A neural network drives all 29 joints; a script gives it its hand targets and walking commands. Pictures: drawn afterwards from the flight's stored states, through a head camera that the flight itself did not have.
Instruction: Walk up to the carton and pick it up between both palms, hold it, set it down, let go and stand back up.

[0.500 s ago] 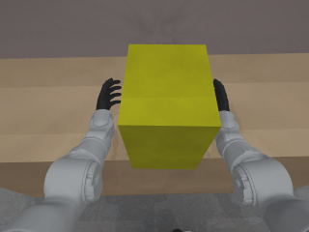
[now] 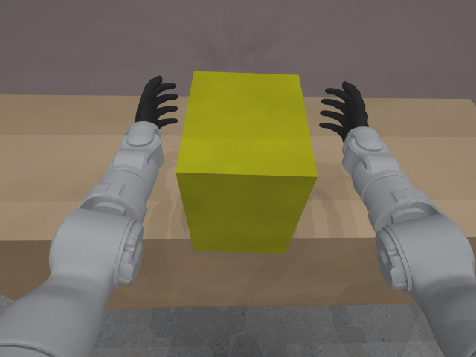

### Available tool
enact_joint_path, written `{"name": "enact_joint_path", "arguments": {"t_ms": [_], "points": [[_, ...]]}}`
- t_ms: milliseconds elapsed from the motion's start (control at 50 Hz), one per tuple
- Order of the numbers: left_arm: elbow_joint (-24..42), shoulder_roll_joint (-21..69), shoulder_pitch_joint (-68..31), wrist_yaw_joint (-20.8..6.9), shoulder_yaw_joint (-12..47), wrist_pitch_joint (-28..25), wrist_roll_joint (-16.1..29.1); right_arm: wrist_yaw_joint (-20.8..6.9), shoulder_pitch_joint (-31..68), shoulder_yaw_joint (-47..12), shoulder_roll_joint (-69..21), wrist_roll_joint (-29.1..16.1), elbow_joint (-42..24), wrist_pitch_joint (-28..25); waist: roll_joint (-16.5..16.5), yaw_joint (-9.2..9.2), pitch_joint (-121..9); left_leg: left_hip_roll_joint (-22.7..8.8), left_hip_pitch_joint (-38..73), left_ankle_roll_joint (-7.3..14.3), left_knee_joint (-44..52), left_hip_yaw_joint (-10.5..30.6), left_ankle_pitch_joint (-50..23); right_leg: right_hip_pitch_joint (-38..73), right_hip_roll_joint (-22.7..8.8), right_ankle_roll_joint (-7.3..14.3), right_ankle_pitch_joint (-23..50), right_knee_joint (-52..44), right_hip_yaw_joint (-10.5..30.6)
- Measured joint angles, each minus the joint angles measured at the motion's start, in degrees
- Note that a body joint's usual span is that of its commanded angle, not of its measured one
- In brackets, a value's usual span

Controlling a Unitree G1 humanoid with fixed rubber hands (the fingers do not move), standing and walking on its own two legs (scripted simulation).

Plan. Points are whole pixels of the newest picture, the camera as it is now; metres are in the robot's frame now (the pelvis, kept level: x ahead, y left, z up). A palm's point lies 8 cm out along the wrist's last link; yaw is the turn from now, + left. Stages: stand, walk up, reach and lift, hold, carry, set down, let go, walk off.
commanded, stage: set down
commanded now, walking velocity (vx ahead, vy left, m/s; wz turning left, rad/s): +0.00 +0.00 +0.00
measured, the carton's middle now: (242, 169) +0.45 -0.02 +0.02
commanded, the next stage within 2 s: none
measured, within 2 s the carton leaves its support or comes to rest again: neither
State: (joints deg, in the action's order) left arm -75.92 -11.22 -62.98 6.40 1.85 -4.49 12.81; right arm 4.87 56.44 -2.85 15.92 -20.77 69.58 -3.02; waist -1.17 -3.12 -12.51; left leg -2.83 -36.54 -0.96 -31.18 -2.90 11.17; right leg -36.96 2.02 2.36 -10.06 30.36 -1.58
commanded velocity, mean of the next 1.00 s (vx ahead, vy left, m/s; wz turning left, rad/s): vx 0.00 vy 0.00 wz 0.00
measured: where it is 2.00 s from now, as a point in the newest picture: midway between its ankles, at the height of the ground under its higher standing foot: outside the picture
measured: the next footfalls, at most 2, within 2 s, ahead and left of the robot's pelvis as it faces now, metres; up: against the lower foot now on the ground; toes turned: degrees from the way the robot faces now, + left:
none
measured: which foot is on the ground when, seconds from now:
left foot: down 0.00-1.00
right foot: down 0.00-1.00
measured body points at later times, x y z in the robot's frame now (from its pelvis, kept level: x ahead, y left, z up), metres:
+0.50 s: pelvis +0.01 -0.01 +0.02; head +0.03 +0.01 +0.47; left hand +0.48 +0.16 +0.20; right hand +0.46 -0.21 +0.19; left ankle +0.03 +0.13 -0.73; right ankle +0.04 -0.09 -0.73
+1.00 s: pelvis +0.02 +0.00 +0.02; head +0.03 +0.01 +0.47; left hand +0.41 +0.17 +0.11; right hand +0.39 -0.21 +0.11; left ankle +0.03 +0.13 -0.73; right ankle +0.04 -0.09 -0.73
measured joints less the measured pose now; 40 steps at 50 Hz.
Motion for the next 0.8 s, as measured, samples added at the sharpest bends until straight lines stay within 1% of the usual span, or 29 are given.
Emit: {"name": "enact_joint_path", "arguments": {"t_ms": [120, 240, 360, 460, 540, 620, 700, 800], "points": [[3.51, -1.62, -0.76, 0.59, -0.69, 6.22, -0.48, 2.54, 1.2, 2.39, -1.96, 2.26, -3.26, 5.04, -0.33, -0.23, 1.4, -0.03, 3.3, -0.36, 2.44, 0.51, -1.18, 3.45, 0.23, 0.29, 1.11, -2.52, -0.26], [8.23, -3.57, -0.83, 0.96, -0.52, 12.53, 0.04, 4.28, 2.0, 4.37, -2.62, 3.42, -6.32, 10.08, -0.13, -0.69, 2.26, -0.16, 6.19, -0.66, 4.24, 1.32, -1.76, 6.96, 0.52, 0.5, 1.95, -5.2, -0.85], [13.1, -5.04, -0.82, 0.67, -0.87, 18.21, 0.25, 4.96, 2.59, 4.33, -1.42, 2.12, -8.83, 14.05, -0.05, -1.17, 3.45, -0.17, 9.63, -0.79, 5.85, 1.88, -1.96, 10.84, 0.68, 0.56, 2.33, -7.43, -1.19], [16.76, -5.64, 0.03, -0.33, -2.19, 21.69, -0.82, 4.94, 2.83, 2.38, 0.35, -0.36, -9.99, 16.14, -0.11, -1.32, 5.17, -0.09, 13.37, -0.76, 7.41, 1.94, -2.05, 14.63, 0.72, 0.47, 2.49, -9.1, -1.08], [20.71, -5.23, 3.41, -1.76, -4.23, 23.14, -3.19, 5.02, 0.79, 0.43, 1.17, -2.28, -11.76, 16.52, -0.27, -1.32, 7.02, 0.11, 17.37, -0.67, 9.17, 1.79, -2.22, 18.43, 0.62, 0.31, 2.56, -10.55, -0.78], [25.62, -3.93, 9.78, -3.14, -6.28, 23.17, -5.94, 5.05, -4.49, -0.68, 0.8, -2.78, -15.19, 15.6, -0.54, -1.17, 8.83, 0.35, 21.5, -0.54, 10.78, 1.52, -2.25, 22.21, 0.48, 0.17, 2.38, -11.6, -0.37], [31.63, -2.17, 18.17, -3.77, -7.37, 22.2, -7.39, 4.88, -12.45, 0.09, -0.89, -1.51, -20.61, 13.63, -0.76, -0.9, 10.26, 0.5, 24.16, -0.45, 11.31, 1.27, -1.89, 24.6, 0.38, 0.07, 1.9, -11.73, -0.01], [40.12, -0.82, 26.88, -2.98, -6.95, 21.98, -6.42, 4.21, -21.21, 2.43, -3.24, 1.33, -28.6, 11.61, -0.53, -0.37, 11.71, 0.44, 24.17, -0.35, 10.11, 0.9, -1.08, 24.52, 0.45, -0.04, 1.4, -10.75, 0.46]]}}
